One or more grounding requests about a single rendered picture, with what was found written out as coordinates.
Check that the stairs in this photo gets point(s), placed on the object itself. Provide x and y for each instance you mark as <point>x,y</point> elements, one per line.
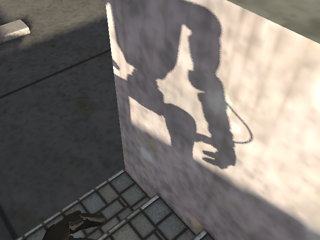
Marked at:
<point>117,199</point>

